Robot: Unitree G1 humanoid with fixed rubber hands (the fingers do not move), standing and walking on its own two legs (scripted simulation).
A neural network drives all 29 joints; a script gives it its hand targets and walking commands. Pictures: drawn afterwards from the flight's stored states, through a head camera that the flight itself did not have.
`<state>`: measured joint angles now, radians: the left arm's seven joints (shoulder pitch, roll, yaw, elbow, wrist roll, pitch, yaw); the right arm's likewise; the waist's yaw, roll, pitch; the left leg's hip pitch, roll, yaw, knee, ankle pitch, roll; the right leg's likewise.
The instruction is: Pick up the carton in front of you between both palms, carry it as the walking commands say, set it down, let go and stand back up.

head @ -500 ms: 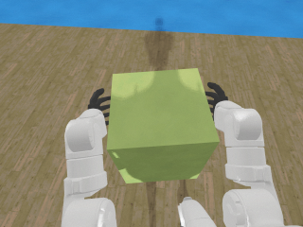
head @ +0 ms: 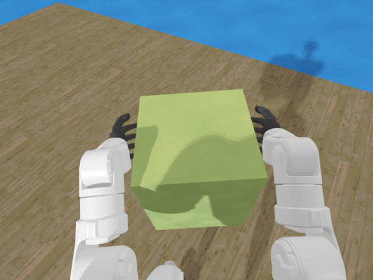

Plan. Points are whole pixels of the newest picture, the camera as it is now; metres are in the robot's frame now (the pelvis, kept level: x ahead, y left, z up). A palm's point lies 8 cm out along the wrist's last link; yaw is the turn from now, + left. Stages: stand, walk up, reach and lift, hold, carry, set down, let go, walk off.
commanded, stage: carry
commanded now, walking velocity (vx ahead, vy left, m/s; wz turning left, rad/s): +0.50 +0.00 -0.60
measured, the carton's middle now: (195, 165) +0.35 +0.03 +0.03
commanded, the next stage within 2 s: none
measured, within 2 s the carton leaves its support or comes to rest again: neither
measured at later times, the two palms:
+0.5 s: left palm (214, 55) +0.67 -0.01 +0.09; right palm (331, 79) +0.56 -0.29 +0.09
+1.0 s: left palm (269, 14) +0.93 -0.20 +0.07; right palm (363, 38) +0.78 -0.46 +0.06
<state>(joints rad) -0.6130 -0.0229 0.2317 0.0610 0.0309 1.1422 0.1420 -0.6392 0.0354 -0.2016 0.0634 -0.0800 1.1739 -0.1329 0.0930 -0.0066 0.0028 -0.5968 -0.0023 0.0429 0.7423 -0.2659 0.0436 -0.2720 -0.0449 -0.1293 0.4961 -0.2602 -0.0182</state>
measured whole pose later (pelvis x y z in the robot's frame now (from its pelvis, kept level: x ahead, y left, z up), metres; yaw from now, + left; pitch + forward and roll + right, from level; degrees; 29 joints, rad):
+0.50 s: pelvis +0.28 -0.04 -0.03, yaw -16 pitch +4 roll +0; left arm -0.67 -0.02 0.23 0.08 0.08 1.19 0.11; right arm -0.63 0.03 -0.22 0.09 -0.04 1.16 -0.14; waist -0.06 -0.02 -0.04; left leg -0.07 0.11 0.27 0.61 -0.48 -0.01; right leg -0.51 0.03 -0.16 0.47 0.06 -0.09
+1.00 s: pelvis +0.55 -0.15 -0.06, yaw -34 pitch +6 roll +0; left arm -0.62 -0.03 0.20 0.03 0.03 1.14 0.12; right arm -0.58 0.05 -0.21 -0.05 -0.08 1.18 -0.13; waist 0.07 0.02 -0.05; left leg -0.66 0.02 0.00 0.60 0.02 -0.04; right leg -0.14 0.18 0.15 0.58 -0.43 -0.14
